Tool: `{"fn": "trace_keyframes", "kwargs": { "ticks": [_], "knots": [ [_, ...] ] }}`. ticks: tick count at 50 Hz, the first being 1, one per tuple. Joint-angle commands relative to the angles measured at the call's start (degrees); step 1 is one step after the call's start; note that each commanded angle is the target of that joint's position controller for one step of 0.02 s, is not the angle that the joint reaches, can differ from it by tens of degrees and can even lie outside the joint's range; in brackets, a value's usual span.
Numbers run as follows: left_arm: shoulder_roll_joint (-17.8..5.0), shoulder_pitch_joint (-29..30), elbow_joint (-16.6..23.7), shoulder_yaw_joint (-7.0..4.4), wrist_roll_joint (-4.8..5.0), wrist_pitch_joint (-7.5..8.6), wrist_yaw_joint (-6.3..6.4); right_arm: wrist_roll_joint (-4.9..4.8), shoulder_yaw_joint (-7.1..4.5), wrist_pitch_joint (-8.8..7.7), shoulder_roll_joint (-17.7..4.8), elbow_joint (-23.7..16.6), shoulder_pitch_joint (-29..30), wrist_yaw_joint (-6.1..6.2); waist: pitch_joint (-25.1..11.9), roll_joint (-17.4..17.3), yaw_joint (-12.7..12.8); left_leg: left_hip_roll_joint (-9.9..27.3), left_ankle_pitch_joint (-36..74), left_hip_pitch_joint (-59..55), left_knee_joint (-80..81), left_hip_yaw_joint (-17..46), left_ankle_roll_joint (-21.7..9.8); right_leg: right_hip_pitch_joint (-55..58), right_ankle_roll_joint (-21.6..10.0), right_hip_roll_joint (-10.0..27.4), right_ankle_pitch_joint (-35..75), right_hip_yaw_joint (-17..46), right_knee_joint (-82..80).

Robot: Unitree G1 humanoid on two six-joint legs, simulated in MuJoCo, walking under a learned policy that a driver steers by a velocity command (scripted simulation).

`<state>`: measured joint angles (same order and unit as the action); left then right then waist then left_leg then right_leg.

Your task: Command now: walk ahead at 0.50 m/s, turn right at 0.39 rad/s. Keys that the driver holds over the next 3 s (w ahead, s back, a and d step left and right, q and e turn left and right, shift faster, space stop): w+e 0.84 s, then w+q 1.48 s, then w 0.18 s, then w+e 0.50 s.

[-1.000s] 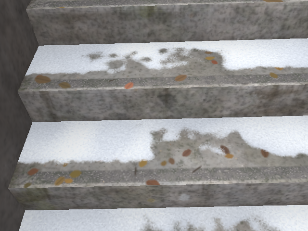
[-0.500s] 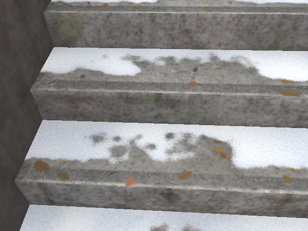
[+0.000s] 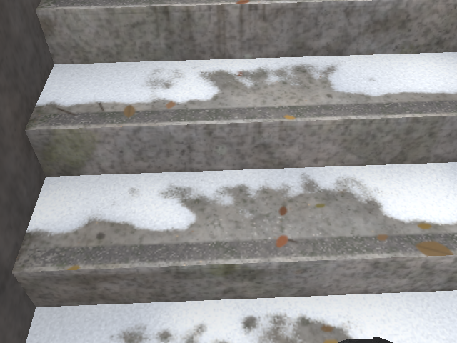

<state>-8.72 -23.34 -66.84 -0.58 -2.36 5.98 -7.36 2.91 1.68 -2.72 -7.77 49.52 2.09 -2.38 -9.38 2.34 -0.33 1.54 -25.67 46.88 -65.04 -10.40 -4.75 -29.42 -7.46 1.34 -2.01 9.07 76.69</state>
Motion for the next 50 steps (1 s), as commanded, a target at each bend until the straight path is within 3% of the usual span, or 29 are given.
{"fn": "trace_keyframes", "kwargs": {
  "ticks": [1, 2, 5, 7, 8, 9, 12, 16, 18, 19, 22, 24, 25, 26, 27, 28, 29, 31, 33, 34, 36, 38, 41, 42, 44, 45, 47, 49, 50],
  "knots": [
    [-0.8, 7.0, 4.6, -1.12, 0.52, -0.17, 1.87, -2.2, -1.77, -0.83, -3.1, 9.8, -17.5, 0.48, 0.8, -3.5, -2.2, 18.2, -3.6, -25.8, 40.0, 40.2, -11.8, -31.7, -5.1, -0.9, 3.8, 3.6, 41.6],
    [1.1, 8.8, 6.1, -0.74, 0.58, -0.6, 2.35, -1.41, -0.42, -0.74, 2.0, 10.5, -14.5, -0.19, 2.3, 0.0, 0.4, 16.7, 3.4, -23.3, 40.6, 33.4, -9.8, -32.0, -7.1, -0.6, 3.9, 4.3, 41.2],
    [3.6, 7.5, 7.5, 0.51, 0.84, -2.27, 1.22, 0.7, 0.04, -1.85, 4.5, 11.1, -11.8, -0.8, 5.5, -0.8, 5.7, 12.3, 14.0, -21.1, 43.4, 14.3, -5.9, -36.1, -10.4, 1.6, 1.4, 2.2, 38.9],
    [2.9, 10.1, 8.6, 0.57, 2.36, -2.27, 0.95, 2.67, -0.46, -2.11, 2.7, 9.6, -9.6, -0.64, 5.5, -1.5, 5.8, 10.5, 13.4, -19.3, 47.7, 6.1, -6.0, -35.8, -9.2, 2.9, 0.2, -2.0, 33.9],
    [2.5, 11.4, 8.2, 0.87, 2.58, -2.66, 0.4, 3.46, -0.67, -1.85, 1.3, 11.2, -14.0, -0.37, 6.5, -7.3, 3.3, 12.5, 14.6, -22.7, 50.4, 7.5, -8.8, -40.4, -8.8, 2.4, -5.5, -4.3, 48.5],
    [1.8, 13.4, 9.6, 1.18, 2.56, -2.62, 0.73, 4.23, -0.52, -1.28, 1.7, 13.1, -16.6, -0.23, 7.0, -5.3, 3.1, 14.5, 12.7, -27.7, 50.5, 8.3, -8.8, -48.6, -9.4, 2.1, -8.5, -2.1, 52.9],
    [1.7, 26.5, 18.2, 2.92, 3.18, -2.94, 3.81, 6.27, 0.52, -1.48, 1.5, 17.5, -26.6, -0.14, 7.1, -3.4, -0.3, 15.4, 15.4, -40.3, 52.8, 7.3, -8.1, -60.7, -11.4, 3.9, -9.5, -1.4, 45.3],
    [0.0, 36.0, 24.4, 3.19, 1.99, -6.42, 4.25, 6.15, 1.6, -2.71, 0.6, 18.1, -34.6, -1.32, 5.2, -4.6, -3.0, 14.1, 17.8, -41.3, 59.6, 0.7, -7.5, -53.5, -10.2, 8.0, 2.0, -10.0, 22.5],
    [1.2, 45.9, 27.5, 3.88, 0.54, -9.33, 2.51, 3.12, 1.15, -2.29, -1.6, 17.9, -34.1, -3.61, 8.6, -4.6, -4.1, 16.4, 25.3, -33.6, 67.3, -2.8, -9.5, -38.3, -7.9, 6.9, -16.2, -16.4, 9.5],
    [2.5, 42.2, 26.3, 3.57, 0.33, -8.88, 1.2, 1.48, 0.81, -3.08, -3.3, 15.8, -33.5, -3.03, 8.5, -7.2, -2.4, 16.3, 40.1, -36.7, 64.7, -6.0, -9.3, -33.1, -6.3, 4.6, -17.1, -19.6, 9.4],
    [1.5, 32.6, 24.9, 2.58, 1.47, -7.48, -0.06, 0.77, -0.94, -4.94, -9.1, 15.4, -34.3, -2.81, 6.5, -11.9, 3.8, 18.8, 89.3, -52.4, 52.5, -8.2, -9.8, -25.3, -5.7, -3.2, -18.9, -21.8, -4.1],
    [-1.9, 24.5, 23.4, 1.49, 2.75, -6.07, 2.45, 2.81, -2.11, -5.98, -10.6, 14.1, -37.3, -2.12, -4.6, -13.1, 3.6, 16.9, 99.7, -46.5, 41.2, -7.1, -4.6, -0.1, -7.9, -3.7, -3.4, -15.5, -7.2],
    [-3.2, 16.9, 22.0, 0.7, 3.36, -6.1, 3.8, 3.34, -2.65, -6.08, -11.3, 12.7, -35.5, -2.18, -8.6, -13.1, 6.9, 13.3, 88.9, -34.5, 33.2, -5.3, -2.9, 14.4, -7.9, -4.4, -4.3, -8.2, -11.6],
    [-6.7, 5.7, 18.9, -0.54, 2.44, -7.03, 5.02, 3.83, -3.16, -5.66, -11.4, 11.5, -33.4, -3.96, -9.6, -6.0, 12.6, 9.6, 74.5, -18.5, 19.4, -0.8, -2.9, 29.2, -9.7, -3.4, -10.9, 2.0, -24.1],
    [-13.0, -4.3, 14.3, -2.31, 0.14, -6.99, 5.63, 2.7, -3.28, -4.19, -6.7, 11.0, -31.1, -6.27, -9.5, 3.0, 12.3, 2.5, 26.2, -5.3, -2.0, 5.9, 1.5, 34.5, -13.1, 5.2, -6.2, 25.3, -43.0],
    [-17.7, -6.8, 12.9, -4.95, -1.56, -6.42, 5.97, -0.14, -4.27, -2.83, -6.9, 10.1, -30.3, -6.63, -11.3, 2.5, 12.1, -0.5, 28.7, -4.3, -27.5, 20.0, 2.1, 26.8, -11.2, 10.2, -6.9, 37.5, -49.8],
    [-15.6, -4.2, 10.6, -4.86, -1.77, -4.24, 6.07, 0.09, -4.42, -3.44, -4.3, 7.9, -25.7, -5.34, -2.6, 4.6, 8.7, -2.1, 29.9, 3.0, -41.5, 24.7, 1.5, 18.7, -8.3, 9.1, -9.6, 34.1, -50.0],
    [-8.2, 3.3, 8.2, -3.17, 0.35, -2.64, 4.36, -0.6, -3.09, -4.15, -1.4, 4.8, -21.2, -3.17, 0.7, 1.4, 2.5, -5.0, 29.4, 14.9, -53.5, 26.9, -3.2, 15.5, -5.4, 6.4, -10.3, 27.2, -47.7],
    [-0.2, 12.3, 7.9, -0.1, -2.33, -2.89, 2.82, -1.1, -2.1, -2.71, -1.4, 2.0, -17.6, -1.64, 1.9, -5.5, -3.3, -2.7, 28.5, 18.8, -54.8, 24.6, -6.2, 6.9, -5.0, 5.0, -9.9, 18.2, -49.4],
    [-0.5, 15.8, 9.0, -0.27, -1.99, -2.3, 2.34, -1.35, -2.16, -1.58, -2.6, 1.9, -18.1, -1.68, 3.4, -4.2, -5.8, -0.2, 24.3, 18.5, -52.4, 21.2, -5.4, 3.0, -5.6, 4.8, -7.9, 13.2, -51.1],
    [0.1, 7.7, 7.1, 0.25, -1.57, -1.58, 2.51, -1.15, -1.63, -1.21, -3.2, 2.9, -17.0, -1.99, 5.5, 2.7, -4.3, -0.2, 17.1, 24.0, -62.7, 16.9, -5.3, 3.1, -5.6, 1.9, -9.3, 7.8, -53.5],
    [0.8, -1.8, 3.2, 1.47, -4.41, -1.39, 3.33, 0.07, 0.14, -1.71, -1.7, 0.0, -11.0, -2.05, 6.0, 1.0, -2.1, -1.0, 15.2, 33.1, -70.4, 15.5, -7.1, 5.4, -6.1, 2.1, -14.4, 9.3, -53.6],
    [-1.2, -6.1, 1.5, 2.65, -5.95, -1.0, 3.2, -0.67, 0.84, -0.66, -3.4, -7.4, 1.0, -1.01, 7.5, -0.8, 0.6, 2.9, 22.9, 27.7, -49.6, 11.8, -5.4, -0.8, -6.2, 0.4, -17.8, 7.4, -58.3],
    [-1.4, -8.0, 1.2, 3.09, -5.62, -0.83, 3.07, -1.53, 0.54, -0.25, -5.1, -10.1, 5.7, -0.07, 8.7, -0.6, 2.2, 4.8, 21.9, 26.7, -44.9, 13.5, -2.1, -1.9, -6.8, 2.6, -17.8, 10.9, -60.5],
    [-2.5, -7.9, 3.0, 3.52, -2.94, -0.09, 1.98, -0.58, 1.01, 1.64, -4.1, -11.1, 8.6, 0.26, 10.4, 2.8, 2.5, 5.1, 15.4, 21.2, -35.0, 8.3, 0.7, -0.4, -9.2, 6.3, -11.1, 11.0, -65.8],
    [-4.0, -3.0, 6.0, 3.43, -1.2, 0.5, 1.57, 0.27, 1.19, 2.03, -3.9, -9.8, 4.3, -0.28, 10.2, 3.3, -0.4, 4.0, 13.6, 11.9, -28.8, 4.5, 1.0, -2.4, -9.2, 7.9, 2.9, 7.0, -67.1],
    [-9.8, -4.7, 5.4, 2.58, 1.13, 2.43, 1.36, -0.64, 0.5, 3.45, -5.4, -11.0, 3.4, -2.19, 5.6, 6.2, -2.4, -1.7, 9.7, -4.0, -20.7, 0.5, 1.7, 1.2, -10.1, 10.8, 44.5, 4.6, -63.6],
    [-16.5, -6.9, 4.1, -0.72, 2.28, 2.24, 1.86, -1.13, -0.98, 2.8, -8.6, -13.5, 3.0, -2.66, 1.4, 10.1, -2.8, -7.1, -0.3, -2.3, -4.2, -1.6, 1.1, 23.9, -9.7, 12.7, 70.8, 1.8, -57.6],
    [-14.2, -6.5, 4.6, -2.34, 3.43, 0.73, 8.6, -4.1, -0.59, 0.84, -2.1, -5.7, -13.5, 1.33, -3.3, 5.9, -6.6, -8.4, -15.7, -13.1, 4.9, 0.4, -2.2, 31.6, -3.1, 8.7, 74.7, -5.4, -43.3]
  ]
}}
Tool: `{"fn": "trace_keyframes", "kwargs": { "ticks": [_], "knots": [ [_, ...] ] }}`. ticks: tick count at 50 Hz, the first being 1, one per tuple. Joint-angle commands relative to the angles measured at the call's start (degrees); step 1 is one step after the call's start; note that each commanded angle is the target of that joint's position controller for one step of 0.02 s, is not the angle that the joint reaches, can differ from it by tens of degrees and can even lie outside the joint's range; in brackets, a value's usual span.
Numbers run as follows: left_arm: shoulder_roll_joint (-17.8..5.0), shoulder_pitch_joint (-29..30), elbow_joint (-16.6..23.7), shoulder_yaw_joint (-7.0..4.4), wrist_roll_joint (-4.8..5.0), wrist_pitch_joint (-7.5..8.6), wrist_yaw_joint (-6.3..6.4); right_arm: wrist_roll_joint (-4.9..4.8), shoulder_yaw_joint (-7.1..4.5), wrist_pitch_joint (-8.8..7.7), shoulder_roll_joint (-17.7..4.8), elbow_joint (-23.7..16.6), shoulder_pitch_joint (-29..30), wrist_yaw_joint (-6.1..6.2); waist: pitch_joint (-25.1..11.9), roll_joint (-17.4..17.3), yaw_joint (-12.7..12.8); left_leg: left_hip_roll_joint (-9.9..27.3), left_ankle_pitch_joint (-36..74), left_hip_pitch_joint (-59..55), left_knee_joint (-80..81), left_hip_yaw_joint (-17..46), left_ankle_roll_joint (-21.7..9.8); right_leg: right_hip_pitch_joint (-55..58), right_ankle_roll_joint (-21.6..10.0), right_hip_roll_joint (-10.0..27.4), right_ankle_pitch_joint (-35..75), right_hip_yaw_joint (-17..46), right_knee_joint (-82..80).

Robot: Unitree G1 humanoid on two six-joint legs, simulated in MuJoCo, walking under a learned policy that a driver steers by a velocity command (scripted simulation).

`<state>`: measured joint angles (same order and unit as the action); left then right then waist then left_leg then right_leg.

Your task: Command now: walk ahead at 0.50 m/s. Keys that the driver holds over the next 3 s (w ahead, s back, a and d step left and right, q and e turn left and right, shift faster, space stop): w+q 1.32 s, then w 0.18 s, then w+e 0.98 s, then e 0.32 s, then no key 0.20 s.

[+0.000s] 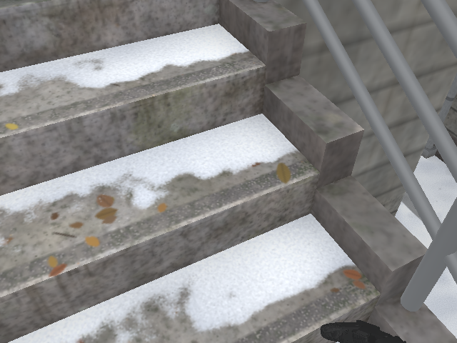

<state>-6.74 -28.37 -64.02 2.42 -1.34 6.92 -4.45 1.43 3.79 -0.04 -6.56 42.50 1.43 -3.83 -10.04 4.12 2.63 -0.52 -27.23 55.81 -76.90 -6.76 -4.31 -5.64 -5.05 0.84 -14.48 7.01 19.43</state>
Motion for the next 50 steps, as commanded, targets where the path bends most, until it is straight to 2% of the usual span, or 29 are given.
{"fn": "trace_keyframes", "kwargs": {
  "ticks": [1, 2, 3, 4, 6, 8, 10, 11, 12, 17, 20, 22, 23, 25, 26, 27, 28, 29, 30, 31, 32, 33, 34, 36, 37, 39, 42, 46, 50],
  "knots": [
    [-14.6, -2.2, 5.0, -5.39, 1.31, -0.03, 7.5, -2.11, -4.58, -2.3, -10.6, 5.2, -26.6, 4.33, -8.3, -4.5, -12.5, 3.5, -4.6, -38.8, 16.9, 18.6, -7.9, -5.3, -2.1, 5.8, 77.6, -3.8, 32.6],
    [-0.8, 2.7, 2.6, -2.15, -3.93, -1.5, -0.69, 2.5, -5.91, -2.18, -18.0, 8.4, -35.0, 1.53, -13.8, -24.9, -14.5, 10.1, -0.6, -54.5, 44.8, 54.5, -19.8, -37.4, -2.8, -9.5, 10.8, 6.0, 54.1],
    [-3.5, 6.5, 4.6, -3.97, -0.94, -1.08, -2.08, 4.14, -5.65, -3.26, -16.4, 7.3, -36.4, 1.45, -1.4, -23.5, -15.5, 10.2, -25.2, -49.6, 52.1, 66.5, -14.8, -52.3, -4.9, -11.6, 12.7, 17.9, 74.1],
    [-3.9, 10.2, 4.5, -4.44, 0.23, -0.17, -1.18, 3.17, -6.01, -3.93, -15.7, 8.2, -29.3, 1.12, 11.3, -16.9, -12.7, 9.1, -24.4, -39.2, 50.6, 59.1, -13.6, -59.3, -6.2, -10.6, 18.2, 16.0, 80.5],
    [-4.2, 11.2, 5.8, -3.33, -1.81, -0.8, 0.87, 0.94, -5.26, -3.79, -7.4, 11.1, -18.4, 1.18, 8.4, -1.3, -3.7, 8.4, -10.1, -31.0, 47.5, 46.3, -14.1, -56.8, -6.0, -5.8, 21.1, 10.0, 81.5],
    [-4.3, 10.1, 5.7, -2.64, -2.89, -2.37, 1.89, -0.12, -4.08, -4.08, -2.5, 12.6, -11.1, 1.77, 7.3, -3.0, 2.3, 5.6, -7.1, -22.4, 50.4, 39.3, -8.4, -54.6, -4.8, -1.2, 19.4, 6.8, 80.8],
    [-2.6, 14.0, 6.6, -0.77, -3.56, -2.87, 1.74, -0.21, -3.87, -5.04, -2.6, 16.3, -15.3, 1.59, 6.5, -6.4, 1.0, 2.9, 0.4, -23.9, 50.0, 31.1, -9.9, -60.6, -4.1, -0.4, 14.4, 1.9, 82.8],
    [-2.9, 16.6, 7.4, -0.21, -3.66, -3.01, 1.78, 1.44, -3.39, -5.21, -2.2, 18.2, -19.5, 1.56, 4.5, -4.5, 0.0, 2.6, 2.1, -25.5, 50.0, 29.7, -9.7, -62.0, -3.6, 0.3, 17.0, 0.9, 80.8],
    [-6.0, 20.3, 9.6, -0.75, -1.96, -3.08, 1.63, 1.66, -3.88, -5.14, -4.5, 17.5, -21.5, 0.52, 5.8, -4.6, -2.0, 3.0, 8.8, -27.4, 51.7, 26.4, -8.9, -61.2, -2.7, 1.0, 13.0, -2.7, 78.1],
    [-4.5, 31.5, 14.2, -0.33, -2.07, -3.04, 2.14, 2.84, -2.59, -5.7, -3.2, 24.6, -39.7, 1.11, 8.2, -11.5, -8.4, 7.1, 25.3, -44.0, 51.5, 32.0, -13.6, -75.6, -1.0, 1.9, 2.7, -6.6, 91.0],
    [-2.3, 41.1, 20.4, 1.38, -1.96, -2.07, 2.99, 5.18, -1.98, -5.21, -1.3, 29.6, -49.7, 2.39, 11.0, -10.9, -11.9, 10.8, 24.9, -64.7, 48.5, 37.3, -12.1, -98.6, -4.1, 2.2, -8.3, -3.2, 97.2],
    [-1.3, 49.9, 25.3, 2.34, -2.28, -3.84, 3.06, 5.77, -2.14, -5.48, -3.0, 29.2, -47.4, 1.7, 11.8, -4.7, -11.1, 10.7, 23.5, -57.7, 55.6, 38.1, -11.8, -92.4, -2.6, 4.6, -0.7, -8.1, 78.0],
    [-0.7, 49.3, 25.5, 2.33, -1.81, -4.65, 2.77, 5.62, -2.7, -5.62, -3.9, 27.2, -42.9, 1.09, 13.9, -7.5, -9.1, 10.2, 24.0, -47.8, 59.2, 34.7, -12.0, -83.1, -2.0, 5.8, 6.7, -9.6, 71.9],
    [0.5, 58.0, 30.6, 2.27, -1.04, -6.88, 1.06, 0.45, -2.97, -6.18, -4.3, 20.0, -32.5, -1.12, 12.8, -9.5, -5.9, 10.0, 31.9, -12.8, 74.1, 27.5, -12.0, -38.0, 1.1, 3.0, 1.1, -18.5, 61.3],
    [0.5, 37.1, 24.9, 1.53, 2.34, -5.95, 5.34, -4.21, -5.92, -5.57, -6.9, 16.1, -32.6, 4.11, 22.1, -2.5, -6.1, 12.6, 83.9, -27.5, 70.0, 27.1, -4.0, -41.3, -0.5, -0.2, -6.0, -19.0, 62.1],
    [0.0, 24.9, 21.4, 0.59, 4.4, -5.54, 7.35, -3.96, -5.69, -6.29, -8.1, 16.0, -32.5, 5.74, 18.4, -7.3, -0.8, 9.7, 103.2, -31.4, 61.4, 22.5, -1.1, -31.6, -1.8, -2.6, -5.2, -17.2, 52.3],
    [-3.2, 13.7, 19.9, -1.35, 5.45, -4.74, 8.4, -4.58, -6.95, -7.23, -11.9, 13.6, -28.6, 6.39, 4.3, -11.7, 5.5, 7.5, 106.4, -35.7, 48.8, 19.5, -0.2, -15.1, -2.4, -3.4, -1.0, -12.1, 45.4],
    [-9.5, 6.8, 18.3, -3.97, 4.92, -3.24, 8.07, -4.38, -7.92, -8.33, -12.8, 10.0, -25.8, 5.34, -1.8, -13.4, 8.3, 5.9, 93.7, -38.6, 34.0, 22.1, 0.6, -5.2, -2.6, -0.5, 4.7, -4.5, 29.7],
    [-16.9, 8.7, 17.6, -6.73, 2.54, -1.72, 8.46, -4.65, -7.36, -8.32, -3.9, 7.2, -32.9, 4.46, -10.8, 1.4, 2.6, -1.1, 47.7, -21.7, 12.1, 17.7, 3.0, 10.8, -9.5, 16.3, 27.6, 16.8, 24.5],
    [-16.1, 10.4, 21.3, -7.09, 3.2, -1.73, 7.99, -3.32, -8.64, -7.73, -5.6, 7.0, -34.6, 4.79, -18.1, 8.3, 4.1, -6.2, 9.2, -26.4, -15.4, 11.4, 4.1, 2.7, -15.6, 26.8, 33.8, 35.2, 11.1],
    [-14.2, 15.0, 21.0, -7.31, 2.83, -1.84, 7.78, -0.68, -9.82, -6.42, -6.3, 6.8, -34.5, 4.62, -17.3, 5.1, -0.1, -2.0, 13.2, -23.9, -23.9, 13.6, 2.3, -4.2, -14.4, 23.9, 3.2, 35.9, 8.5],
    [-6.9, 22.3, 21.6, -6.32, 1.45, -3.52, 8.03, 2.41, -9.84, -4.4, -5.3, 5.7, -28.7, 4.42, -7.9, -5.2, -1.4, 0.6, 19.7, -17.7, -25.6, 11.1, 0.7, -12.2, -12.2, 21.9, -29.5, 30.6, 7.8],
    [-3.9, 23.4, 20.0, -5.95, 0.48, -3.82, 9.24, 4.77, -9.66, -2.73, -3.9, 1.5, -20.7, 5.11, 1.9, -7.2, -2.4, 1.4, 20.5, -11.8, -24.7, 9.6, -0.8, -19.6, -8.3, 19.8, -34.2, 25.1, 6.9],
    [-4.8, 22.2, 16.4, -5.99, 0.46, -4.27, 10.67, 3.61, -8.75, 0.18, -1.1, -1.4, -22.6, 6.54, 10.1, -1.2, -7.5, 1.3, 13.0, -8.7, -29.0, 9.3, -1.3, -26.5, -6.5, 16.5, -26.5, 12.1, 3.7],
    [6.6, 27.7, 18.5, -2.14, -1.86, -4.1, 5.18, -2.59, -4.81, -1.5, 3.7, 8.1, -30.1, 0.76, 4.9, 0.8, -5.9, 1.8, 19.1, -5.0, -27.7, 18.8, -7.4, -28.5, -3.8, 16.7, -22.1, 11.3, 0.8],
    [3.3, 20.0, 14.3, -2.44, -3.49, -4.42, 2.97, -2.4, -4.86, -3.78, 0.1, 6.2, -25.0, -1.75, 4.0, -7.9, -5.1, 0.1, 19.4, 3.2, -30.6, 19.8, -10.3, -24.8, -4.3, 18.4, -18.0, 8.2, 1.9],
    [-4.5, 21.0, 14.7, -4.52, -2.22, -2.89, 2.18, -2.45, -6.11, -4.07, -6.1, 6.3, -20.3, -2.57, 3.6, -4.5, -4.7, -0.6, 18.2, 4.3, -30.4, 15.8, -8.2, -24.4, -4.3, 15.4, -19.1, -5.3, -2.7],
    [-2.9, 15.8, 11.0, -2.82, -2.44, -1.42, 1.58, -1.08, -4.97, -1.81, -7.1, 5.9, -17.1, -1.81, 5.8, -3.9, -2.5, -0.1, 18.3, 19.9, -48.7, 19.8, -8.6, -12.3, -7.4, 19.3, -15.8, -4.5, -5.6],
    [-3.9, 5.4, 6.1, -1.68, -5.27, -0.72, 2.56, 1.06, -3.95, -2.12, -6.5, 5.7, -7.4, -1.61, 6.5, -3.5, 1.7, 2.1, 20.5, 30.0, -47.1, 15.9, -9.0, -1.2, -7.7, 18.1, -14.5, -9.7, -7.2]
  ]
}}
Over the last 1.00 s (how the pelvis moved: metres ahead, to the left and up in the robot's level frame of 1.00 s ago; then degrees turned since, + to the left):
0.51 -0.12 0.28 -29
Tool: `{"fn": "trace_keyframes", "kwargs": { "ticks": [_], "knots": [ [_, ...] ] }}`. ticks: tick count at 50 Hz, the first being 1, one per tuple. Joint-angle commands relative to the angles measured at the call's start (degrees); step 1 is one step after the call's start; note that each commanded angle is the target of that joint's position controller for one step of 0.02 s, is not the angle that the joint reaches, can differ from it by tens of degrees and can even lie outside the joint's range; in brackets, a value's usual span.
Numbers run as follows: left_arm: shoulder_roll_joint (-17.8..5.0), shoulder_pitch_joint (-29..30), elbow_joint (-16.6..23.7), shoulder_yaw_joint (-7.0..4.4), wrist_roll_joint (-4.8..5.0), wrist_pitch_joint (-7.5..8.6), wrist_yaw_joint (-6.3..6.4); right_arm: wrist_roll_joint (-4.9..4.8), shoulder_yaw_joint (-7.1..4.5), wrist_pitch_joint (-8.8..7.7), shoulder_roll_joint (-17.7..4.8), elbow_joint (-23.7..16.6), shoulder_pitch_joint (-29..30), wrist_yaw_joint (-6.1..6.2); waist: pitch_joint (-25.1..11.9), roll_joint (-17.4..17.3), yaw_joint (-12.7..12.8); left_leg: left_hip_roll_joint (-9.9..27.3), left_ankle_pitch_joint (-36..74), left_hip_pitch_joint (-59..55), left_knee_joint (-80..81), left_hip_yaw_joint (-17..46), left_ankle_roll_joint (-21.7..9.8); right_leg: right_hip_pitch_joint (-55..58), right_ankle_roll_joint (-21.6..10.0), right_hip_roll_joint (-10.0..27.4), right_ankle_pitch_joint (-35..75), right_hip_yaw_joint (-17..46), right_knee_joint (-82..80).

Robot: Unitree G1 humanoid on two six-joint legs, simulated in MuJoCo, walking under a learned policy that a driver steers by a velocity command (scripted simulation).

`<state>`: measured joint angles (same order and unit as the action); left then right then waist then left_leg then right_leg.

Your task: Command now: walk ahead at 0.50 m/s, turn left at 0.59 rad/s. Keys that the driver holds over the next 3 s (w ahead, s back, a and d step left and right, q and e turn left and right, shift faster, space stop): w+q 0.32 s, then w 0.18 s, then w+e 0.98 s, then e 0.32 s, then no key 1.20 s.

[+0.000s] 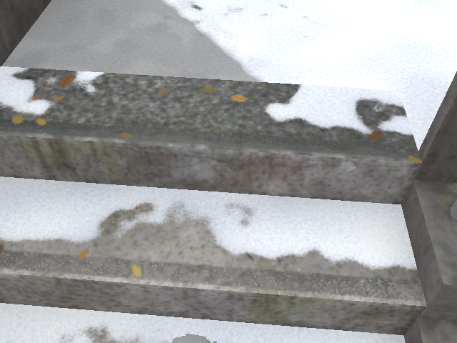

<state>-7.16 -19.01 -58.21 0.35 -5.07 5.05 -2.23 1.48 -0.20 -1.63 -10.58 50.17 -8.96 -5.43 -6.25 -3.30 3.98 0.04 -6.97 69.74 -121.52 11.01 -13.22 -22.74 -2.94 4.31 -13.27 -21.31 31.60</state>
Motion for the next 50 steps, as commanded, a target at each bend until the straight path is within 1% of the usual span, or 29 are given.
{"fn": "trace_keyframes", "kwargs": {
  "ticks": [1, 7, 10, 13, 14, 15, 17, 18, 19, 20, 21, 22, 23, 24, 26, 27, 28, 29, 30, 31, 32, 33, 35, 40, 42, 44, 46, 47, 50],
  "knots": [
    [-2.2, -2.8, -0.2, 1.1, -1.69, 1.56, 0.35, -0.03, -0.05, -0.18, -1.6, -2.0, 4.0, 0.52, 2.7, 7.5, -1.6, 4.0, 1.5, 16.9, -0.9, -2.1, -0.8, 15.5, -9.2, 15.0, -16.1, 17.5, -20.2],
    [1.4, -10.6, -6.5, 3.27, -1.31, 4.05, 0.55, 0.75, 1.61, 2.25, 1.4, -8.3, 17.7, 2.15, 3.9, 8.6, 2.0, 9.5, -11.8, 25.0, 2.7, -1.6, -4.2, 30.2, -11.0, 21.7, -9.5, 16.3, -24.7],
    [-1.7, -11.0, -10.6, 1.72, -4.03, 2.53, -0.1, -0.7, 3.68, 1.67, 5.3, -11.5, 20.6, 3.44, 8.2, 6.4, 1.4, 10.1, -24.8, 39.4, 2.9, 1.8, -6.2, 40.2, -10.6, 26.6, -11.3, 19.0, -28.4],
    [-2.0, -9.6, -9.0, 1.51, -6.23, 2.86, -1.31, -0.56, 3.54, 2.52, 1.6, -13.6, 23.4, 3.26, 2.9, 2.4, -0.9, 14.6, -13.2, 19.6, 23.5, -4.6, -6.4, 26.1, -6.1, 21.1, -14.1, 7.7, -32.1],
    [-5.8, -1.2, -4.6, 0.34, -4.51, 2.55, -2.21, -0.89, 3.04, 3.96, 0.3, -11.8, 21.8, 2.11, 2.6, 5.4, -4.0, 12.1, -14.2, -1.5, 32.3, -12.8, -3.9, 10.6, -6.1, 15.5, -11.8, -1.2, -34.3],
    [-7.1, -6.0, -6.2, -0.34, -2.4, 2.69, -2.99, -1.24, 3.56, 5.29, -0.2, -13.8, 26.3, 1.45, 2.5, 8.3, -2.8, 8.7, -27.2, -12.6, 31.6, -12.5, -0.2, 4.1, -6.5, 16.5, -10.1, 0.1, -33.8],
    [-9.8, -3.0, -0.7, -1.33, 0.61, 3.15, -2.61, -1.16, 3.2, 3.33, -0.2, -10.8, 19.3, -0.17, 3.0, 9.4, -4.1, 3.2, -27.7, -16.3, 40.5, -17.8, 2.6, 14.9, -7.9, 18.4, 0.0, -2.6, -27.8],
    [-10.9, -4.6, -1.4, -1.46, -0.35, 3.68, -2.84, -1.97, 3.07, 1.88, 0.4, -10.0, 16.3, 0.16, 2.1, 11.8, -6.6, 1.1, -22.2, -24.6, 47.5, -18.2, 1.9, 16.4, -7.7, 19.6, 17.6, -1.8, -24.5],
    [-12.4, -2.3, 0.2, -2.13, 1.59, 3.91, -2.89, -2.53, 1.25, 0.27, -3.3, -6.6, 5.3, 0.75, -1.7, 15.7, -11.0, -3.3, -15.0, -35.4, 55.6, -17.1, 1.5, 18.6, -5.5, 16.8, 42.8, -2.9, -13.6],
    [-8.0, -6.9, -1.3, -1.04, 0.65, 4.49, -4.09, -2.73, -0.97, -0.36, -8.0, -2.5, -7.2, 1.51, -8.9, 9.9, -14.5, -0.9, 0.4, -61.9, 58.5, -3.2, -0.7, -2.4, -0.7, 12.3, 42.8, 1.4, 4.7],
    [-7.0, -4.3, 2.1, -0.84, 0.77, 4.21, -5.75, -0.52, -3.73, 0.01, -17.8, 0.6, -19.8, 2.68, -19.4, -3.4, -16.3, 9.6, 0.5, -78.5, 82.5, 25.5, -2.8, -18.0, 3.4, 5.3, 0.8, 10.6, 24.0],
    [-6.5, -3.1, 4.5, -2.8, 3.42, 2.91, -6.12, 1.03, -6.62, 0.37, -24.1, 4.6, -27.8, 3.07, -23.2, -5.4, -16.1, 15.1, -7.4, -78.3, 92.0, 40.4, 6.3, -23.1, 1.9, 0.5, 9.1, 28.2, 41.8],
    [-4.4, 1.2, 4.9, -3.31, 4.86, 3.24, -5.18, 0.85, -7.44, -1.08, -24.8, 6.5, -26.5, 3.06, -13.8, -11.9, -14.3, 13.8, -10.9, -68.5, 93.1, 37.0, 12.3, -29.0, 1.2, -3.8, 14.6, 36.7, 55.0],
    [-1.2, -2.5, 2.1, -2.57, 4.06, 3.48, -4.29, -1.65, -7.39, -1.69, -23.5, 6.2, -18.6, 2.89, -12.4, -22.6, -9.7, 11.5, -15.1, -56.0, 88.4, 29.3, 11.7, -29.0, -0.9, -3.5, 18.3, 38.8, 67.8],
    [-0.1, -3.1, -1.4, -1.64, 4.9, 3.44, -3.41, -0.72, -4.48, -0.82, -13.3, 3.8, -3.4, 0.91, -4.5, -10.3, -3.5, 9.2, -23.3, -38.5, 85.1, 22.4, 9.9, -31.1, -6.6, -5.4, 23.9, 40.8, 83.8],
    [-1.6, -3.9, -1.5, -1.47, 5.18, 2.96, -3.11, -0.64, -2.97, -0.29, -7.9, 1.9, 3.0, 0.26, -2.6, -2.3, -1.8, 11.2, -25.2, -33.4, 88.0, 24.2, 8.1, -32.2, -6.9, -4.9, 23.8, 40.3, 84.6],
    [-5.0, -5.0, -1.9, -2.81, 5.1, 1.78, -1.92, 2.28, -1.97, -0.03, -4.8, 1.7, 4.1, -0.63, -2.9, 2.6, -0.8, 13.4, -18.0, -33.2, 90.0, 24.1, 8.3, -34.3, -6.2, -5.1, 27.3, 42.2, 82.5],
    [-7.4, -4.6, -2.3, -3.23, 5.72, 1.1, -1.77, 2.28, -1.42, -0.07, -2.6, 1.9, 4.8, -0.37, -1.5, 4.7, -1.3, 14.8, -16.2, -33.7, 92.2, 23.4, 7.5, -37.2, -5.1, -4.8, 27.5, 42.2, 83.1],
    [1.1, 6.5, 9.8, -0.63, 1.3, -1.32, 2.5, -0.53, -1.04, -2.16, 1.6, 8.9, -2.4, 4.18, -0.6, -5.0, 2.0, 14.3, -21.2, -39.0, 92.9, 12.4, 3.8, -37.0, -1.6, -5.3, 11.0, 31.3, 81.6],
    [1.6, 13.0, 11.7, -0.18, 1.15, -2.28, 3.61, -0.99, -0.57, -3.56, 2.3, 11.2, -7.9, 6.34, 2.3, -1.9, -1.0, 13.6, -19.3, -41.3, 94.6, 8.4, 3.6, -41.2, -1.5, -4.3, 8.9, 31.1, 80.2],
    [-10.3, 7.5, 6.4, -2.55, 5.59, -1.08, -0.29, 4.15, 0.23, -3.75, 1.6, 6.3, 0.6, 2.27, 1.6, 5.7, -1.0, 12.2, -19.3, -37.0, 95.4, 10.3, 5.0, -43.7, -4.6, -3.5, 22.1, 38.8, 78.9],
    [-10.2, 4.3, 4.5, -3.0, 5.41, -0.44, -2.35, 4.22, -0.7, -4.25, -2.1, 5.3, 1.8, 1.04, 2.3, -0.9, -0.2, 12.7, -12.4, -35.3, 97.9, 7.4, 2.4, -42.1, -4.9, -5.2, 19.9, 34.6, 91.5],
    [-6.8, 5.0, 4.9, -1.54, 3.09, -0.18, -3.65, 4.2, -0.54, -3.66, -2.4, 7.6, -5.2, 0.38, 3.9, 3.3, -1.7, 12.7, -7.8, -44.3, 98.4, 1.4, 1.4, -53.3, -8.8, -7.2, 16.2, 34.5, 101.4],
    [-4.1, 17.5, 11.1, 1.03, 5.44, -1.18, -1.64, 6.8, 1.26, -3.62, -0.5, 13.2, -17.6, 1.32, 3.7, 4.3, -5.0, 13.3, -2.3, -63.5, 101.2, -7.1, 2.5, -70.9, -12.6, -4.6, 15.2, 31.0, 100.7],
    [-5.2, 23.9, 14.4, 1.19, 4.78, -2.73, -1.82, 7.79, 2.29, -4.16, 0.7, 13.0, -20.0, 1.15, 4.1, 3.2, -6.9, 12.7, -4.9, -61.5, 106.2, -12.0, 2.0, -67.6, -11.8, -1.1, 18.4, 25.4, 87.0],
    [-3.8, 28.1, 16.3, 1.79, 3.99, -4.72, -1.05, 7.59, 3.23, -4.32, 3.0, 14.3, -24.6, 0.96, 4.9, -0.4, -9.0, 13.9, -1.3, -65.6, 109.9, -11.9, 0.0, -69.2, -11.1, 0.9, 18.5, 22.6, 78.5],
    [-2.4, 37.0, 20.0, 2.84, 3.47, -6.83, -1.96, 4.95, 3.38, -3.8, 1.8, 13.6, -23.3, -0.85, 5.6, -1.2, -10.0, 16.8, 6.5, -61.1, 117.6, -14.4, -1.7, -57.8, -10.0, 3.5, 5.3, 15.9, 64.6],
    [0.7, 29.3, 18.3, 3.44, 3.06, -7.61, -3.23, 3.12, 2.93, -4.08, -1.1, 10.2, -15.1, -1.11, 5.5, -3.6, -4.3, 16.3, 20.5, -51.8, 118.0, -19.9, -1.7, -41.0, -9.7, 2.4, 4.4, 12.4, 62.6],
    [-3.5, 27.4, 20.1, 1.7, 3.62, -6.77, -4.13, 2.95, 0.75, -6.09, -11.5, 10.7, -15.4, -0.76, 2.0, -4.9, -0.2, 19.1, 70.1, -63.6, 108.9, -22.8, -2.6, -29.7, -6.3, -6.8, -9.0, 8.6, 48.4]
  ]
}}
Over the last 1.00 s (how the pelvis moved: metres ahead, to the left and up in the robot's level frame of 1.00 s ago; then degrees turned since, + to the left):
0.46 0.04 0.29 31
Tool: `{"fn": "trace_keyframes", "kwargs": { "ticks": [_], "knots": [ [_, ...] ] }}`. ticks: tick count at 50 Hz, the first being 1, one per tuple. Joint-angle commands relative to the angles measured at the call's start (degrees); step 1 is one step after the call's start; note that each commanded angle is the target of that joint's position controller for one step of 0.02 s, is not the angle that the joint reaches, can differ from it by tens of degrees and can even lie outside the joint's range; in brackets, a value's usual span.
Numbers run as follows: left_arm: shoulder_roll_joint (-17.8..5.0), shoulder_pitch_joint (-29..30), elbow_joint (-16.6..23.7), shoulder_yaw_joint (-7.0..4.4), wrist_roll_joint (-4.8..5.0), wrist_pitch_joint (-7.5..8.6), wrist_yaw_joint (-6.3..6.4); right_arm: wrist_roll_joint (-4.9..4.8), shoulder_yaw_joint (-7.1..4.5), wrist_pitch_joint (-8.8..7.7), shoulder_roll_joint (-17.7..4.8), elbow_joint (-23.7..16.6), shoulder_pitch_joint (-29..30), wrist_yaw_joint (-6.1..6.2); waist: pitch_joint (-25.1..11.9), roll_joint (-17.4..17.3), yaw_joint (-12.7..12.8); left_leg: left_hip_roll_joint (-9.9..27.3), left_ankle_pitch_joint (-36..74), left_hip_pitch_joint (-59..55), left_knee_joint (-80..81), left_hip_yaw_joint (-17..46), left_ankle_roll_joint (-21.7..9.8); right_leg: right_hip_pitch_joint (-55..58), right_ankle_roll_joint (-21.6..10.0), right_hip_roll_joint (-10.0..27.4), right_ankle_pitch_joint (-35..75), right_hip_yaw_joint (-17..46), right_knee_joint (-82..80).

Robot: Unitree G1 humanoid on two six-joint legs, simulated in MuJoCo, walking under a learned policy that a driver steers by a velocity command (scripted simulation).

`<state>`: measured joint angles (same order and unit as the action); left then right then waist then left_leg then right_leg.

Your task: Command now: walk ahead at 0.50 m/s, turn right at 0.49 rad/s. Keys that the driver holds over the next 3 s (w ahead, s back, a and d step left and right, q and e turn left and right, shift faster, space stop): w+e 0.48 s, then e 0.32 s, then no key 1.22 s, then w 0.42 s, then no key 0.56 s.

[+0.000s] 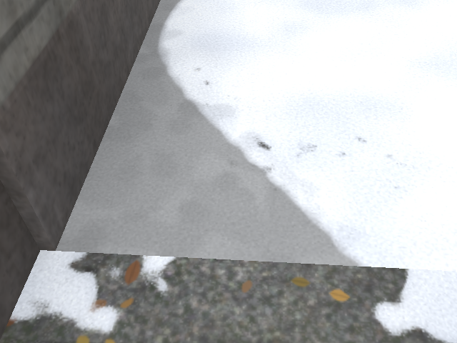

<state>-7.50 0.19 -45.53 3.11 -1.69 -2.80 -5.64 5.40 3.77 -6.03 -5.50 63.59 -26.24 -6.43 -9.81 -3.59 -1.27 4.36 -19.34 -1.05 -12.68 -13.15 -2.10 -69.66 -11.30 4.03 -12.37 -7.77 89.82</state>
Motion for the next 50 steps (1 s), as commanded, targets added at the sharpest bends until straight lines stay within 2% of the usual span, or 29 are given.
{"fn": "trace_keyframes", "kwargs": {
  "ticks": [1, 2, 3, 4, 5, 6, 7, 9, 11, 12, 13, 15, 18, 20, 22, 24, 26, 27, 28, 29, 31, 33, 35, 38, 40, 42, 46, 48, 50],
  "knots": [
    [-3.8, 3.6, 6.2, -1.61, 0.44, 2.01, -0.43, -1.71, -4.43, -1.65, -19.0, -3.6, 3.3, 0.57, 4.9, -5.8, 6.3, 14.7, 87.0, -2.6, -5.7, 0.3, -13.3, 18.6, 3.1, -9.1, -14.1, -5.1, -23.1],
    [-5.8, -1.0, 4.7, -2.47, 0.9, 3.19, 0.58, -0.61, -4.85, -1.59, -18.8, -3.4, 1.4, 0.39, -0.2, -7.1, 5.7, 13.0, 95.5, -3.6, -12.2, -0.8, -12.5, 27.8, 1.8, -11.1, -10.2, -4.0, -25.2],
    [-9.2, -11.6, 0.8, -3.7, 1.04, 4.38, 1.67, 2.28, -4.7, -1.74, -14.7, -4.7, -1.6, 0.67, -8.2, -0.9, 5.4, 9.9, 89.0, 12.3, -24.8, 1.6, -9.0, 52.5, -2.3, -8.8, 10.4, 7.1, -23.7],
    [-12.0, -24.2, -3.9, -4.76, 1.16, 4.36, 1.98, 2.62, -4.21, -1.34, -14.2, -4.7, -2.6, -0.58, -13.4, 3.5, 10.5, 4.4, 67.9, 29.0, -36.1, 6.1, -7.5, 68.8, -5.4, -6.5, -3.0, 23.1, -37.3],
    [-15.8, -36.7, -9.0, -6.17, -2.19, 4.08, 1.83, -0.18, -5.04, -0.23, -11.6, -5.9, 7.6, -1.4, -6.7, 11.9, 14.8, -6.3, 19.2, 47.8, -57.1, 10.8, -4.6, 73.7, -7.8, -0.1, -12.5, 43.5, -57.1],
    [-20.1, -37.4, -7.7, -7.86, -2.07, 4.37, 2.6, -2.97, -5.39, 0.39, -11.6, -8.1, 7.5, -1.8, -7.3, 15.3, 13.9, -8.5, 21.2, 54.3, -82.8, 24.7, -5.1, 70.9, -6.8, 5.1, -9.5, 59.2, -65.2],
    [-16.9, -34.6, -9.6, -7.52, -1.52, 5.01, 3.12, -3.3, -6.1, 0.28, -10.9, -8.1, 9.1, -0.54, -2.7, 13.3, 11.2, -8.6, 24.1, 57.9, -95.9, 29.0, -4.9, 63.2, -4.7, 4.8, -7.5, 55.9, -64.3],
    [-9.0, -22.7, -12.0, -5.56, -0.42, 5.75, 2.13, -2.04, -3.86, 0.36, -5.6, -11.6, 14.9, 1.32, 3.5, 2.7, 2.8, -8.6, 22.5, 65.4, -104.3, 29.1, -8.0, 52.2, -2.7, 3.1, -1.0, 43.6, -60.2],
    [-1.4, -12.8, -13.0, -2.78, -1.82, 5.94, 1.01, -1.35, -3.04, 1.47, -6.3, -13.1, 14.7, 2.26, 2.9, -1.0, -3.7, -5.7, 21.5, 68.6, -106.5, 26.1, -10.7, 44.9, -3.1, 0.8, 1.8, 34.1, -61.9],
    [-0.4, -11.6, -13.5, -2.39, -1.53, 6.7, 0.86, -1.19, -2.87, 2.06, -6.8, -12.8, 14.3, 2.44, 4.2, 0.4, -4.9, -4.0, 18.1, 70.7, -105.8, 23.4, -10.9, 42.8, -2.7, -0.6, 2.2, 28.5, -62.9],
    [-1.6, -11.0, -13.2, -2.84, -1.51, 7.66, 0.94, -1.8, -2.75, 2.56, -7.0, -12.8, 14.8, 2.35, 5.3, 1.0, -4.8, -2.2, 15.3, 69.9, -102.4, 20.2, -9.5, 40.1, -2.4, -1.9, 2.4, 23.4, -64.5],
    [-3.4, -20.4, -15.1, -2.68, -4.29, 8.37, 1.78, -3.03, -1.7, 2.15, -6.0, -15.1, 21.0, 2.78, 5.6, 7.7, -1.0, -3.7, 8.0, 73.0, -114.6, 16.0, -8.1, 40.1, -3.3, -2.8, 2.3, 25.3, -67.2],
    [-3.8, -31.5, -19.2, -1.66, -6.43, 7.93, 1.36, -1.88, -0.32, 1.74, -6.2, -21.4, 32.7, 3.78, 6.0, 0.6, 2.7, -1.7, 7.4, 82.6, -101.9, 15.2, -8.5, 49.5, -1.7, -1.5, -3.3, 28.9, -67.2],
    [-5.7, -29.2, -17.1, -1.91, -4.6, 8.46, -0.28, -2.0, -0.5, 2.77, -7.5, -25.2, 41.4, 4.59, 8.5, 5.5, 3.7, 1.6, 7.5, 72.7, -86.5, 10.9, -5.1, 41.4, -3.3, -0.7, -1.0, 28.5, -74.8],
    [-6.0, -23.3, -11.9, -1.5, -1.19, 9.33, -1.42, -0.81, 0.33, 4.22, -4.2, -27.3, 43.6, 4.02, 10.0, 8.8, 1.0, 0.1, 1.6, 49.7, -77.1, 5.4, -2.3, 27.2, -5.5, 2.3, 8.9, 28.0, -82.1],
    [-11.3, -25.8, -10.5, -3.01, 1.01, 11.38, -1.2, -1.82, -1.05, 4.58, -7.5, -28.5, 42.1, 3.42, 5.7, 11.5, 0.3, -5.2, -1.8, 41.2, -68.4, 1.9, -0.9, 37.9, -6.0, 4.9, 47.8, 28.1, -77.6],
    [-16.5, -25.6, -9.4, -6.16, 1.27, 12.27, -0.84, -3.26, -3.35, 2.92, -12.6, -26.9, 32.6, 4.15, 0.0, 14.6, -2.5, -8.4, -2.2, 39.3, -52.6, 5.6, -3.0, 59.9, -1.6, 5.7, 82.4, 25.8, -65.3],
    [-13.7, -23.3, -7.0, -6.77, 0.61, 12.11, -0.25, -3.36, -4.7, 1.99, -15.6, -23.4, 18.7, 4.83, -13.3, 7.5, -6.0, -2.1, 23.1, 18.7, -50.5, 16.0, -8.5, 56.4, 3.6, 1.8, 79.0, 22.9, -47.7],
    [-4.9, -30.2, -5.5, -5.39, -2.21, 12.2, -0.12, -3.54, -5.47, 1.55, -18.2, -20.4, 5.9, 5.75, -29.4, -11.6, -5.6, 12.9, 28.0, -8.4, -34.1, 48.7, -23.0, 34.0, 6.9, -7.3, 39.3, 23.5, -30.9],
    [-7.6, -22.5, -5.9, -7.09, -0.01, 9.92, 0.01, -1.09, -4.92, 2.16, -18.2, -20.8, 0.4, 5.41, -22.3, -21.6, -10.9, 20.4, 12.0, 0.1, -18.0, 69.7, -26.5, 22.7, 9.1, -14.0, -3.1, 23.4, 5.0],
    [-6.3, -19.1, -6.6, -7.42, 0.89, 8.98, 0.4, -3.05, -5.9, -0.58, -16.4, -18.3, 12.7, 6.23, 2.3, -2.9, -4.5, 17.8, -3.9, 22.3, -17.1, 51.3, -18.0, 12.6, 6.6, -7.3, 4.9, 19.0, 20.1],
    [-2.7, -16.0, -4.2, -5.49, -1.71, 8.32, 2.01, -3.83, -2.77, -0.65, -1.7, -13.7, 17.0, 6.15, 1.4, 7.7, 1.7, 16.8, 11.4, 26.6, -17.7, 36.0, -14.0, 16.5, 4.2, -2.9, 0.5, 17.5, 14.1],
    [-0.2, -13.0, -2.1, -4.31, -1.48, 7.19, 2.07, -4.43, -2.58, -1.15, 2.0, -13.5, 22.7, 8.2, 3.1, 3.2, 5.1, 12.7, 13.7, 28.2, -13.0, 25.7, -10.6, 17.0, 3.9, 0.5, -6.7, 16.7, 7.3],
    [-4.2, -3.8, 1.8, -4.62, 0.16, 7.9, -0.11, -2.93, -5.82, -2.58, -6.7, -14.2, 25.2, 8.56, 1.5, 3.0, 4.4, 7.2, 17.6, 27.2, -4.1, 8.7, -8.7, 24.3, 9.4, 2.4, -7.5, 8.2, -15.4],
    [-6.9, -3.8, 2.2, -5.5, -0.35, 8.23, -1.91, -2.25, -7.37, -3.71, -11.9, -16.4, 29.4, 8.55, 3.0, 0.8, 5.2, 5.4, 19.8, 31.0, -1.0, 1.9, -4.9, 37.1, 9.6, 2.9, -1.4, 6.3, -22.6],
    [-7.0, -0.8, 3.5, -5.15, -0.33, 8.76, -1.8, -1.7, -7.83, -3.86, -13.7, -16.7, 27.9, 8.25, 3.5, 3.2, 4.0, 8.2, 29.5, 25.4, -1.0, 2.3, -7.3, 37.2, 9.1, 2.6, 5.1, 7.2, -29.4],
    [-8.8, 1.0, 4.2, -6.42, -0.37, 8.19, 0.41, -3.17, -8.75, -4.08, -14.9, -16.1, 22.2, 6.1, 3.2, 0.4, 3.2, 11.5, 37.0, 9.2, -5.5, 4.7, -9.6, 37.7, 10.9, 1.5, 3.0, 8.4, -45.0],
    [-9.3, -0.2, 4.2, -7.25, -0.47, 8.67, 1.73, -4.52, -9.26, -2.66, -15.2, -16.4, 21.8, 5.49, 4.8, -0.4, 3.8, 12.4, 31.3, 6.8, -8.6, 5.3, -9.1, 41.4, 9.3, -0.3, 8.6, 6.3, -55.7],
    [-12.7, -1.2, 3.7, -8.89, -0.08, 10.05, 3.19, -5.87, -8.56, -1.29, -11.4, -16.7, 16.2, 5.25, 0.9, 4.0, 1.4, 7.8, 25.5, 8.9, -16.1, 2.4, -4.0, 55.2, 4.4, -1.7, 27.1, 6.6, -63.1]
  ]
}}
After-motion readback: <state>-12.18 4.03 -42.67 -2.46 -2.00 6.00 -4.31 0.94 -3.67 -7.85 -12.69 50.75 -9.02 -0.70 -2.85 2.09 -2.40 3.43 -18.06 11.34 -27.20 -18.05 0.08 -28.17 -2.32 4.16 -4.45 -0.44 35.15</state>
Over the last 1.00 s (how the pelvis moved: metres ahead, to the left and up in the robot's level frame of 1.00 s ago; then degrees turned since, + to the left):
0.46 0.25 0.18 5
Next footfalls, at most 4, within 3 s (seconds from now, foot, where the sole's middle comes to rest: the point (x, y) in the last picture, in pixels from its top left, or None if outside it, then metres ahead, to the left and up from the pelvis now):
0.02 right None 0.17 -0.10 -0.62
0.52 left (230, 311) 0.51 0.03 -0.45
1.00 right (349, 316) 0.49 -0.24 -0.45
1.24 left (240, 279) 0.59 0.00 -0.45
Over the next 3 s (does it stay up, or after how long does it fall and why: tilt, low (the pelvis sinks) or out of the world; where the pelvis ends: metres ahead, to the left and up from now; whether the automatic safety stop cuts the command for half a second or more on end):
stays up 0.76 -0.25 0.31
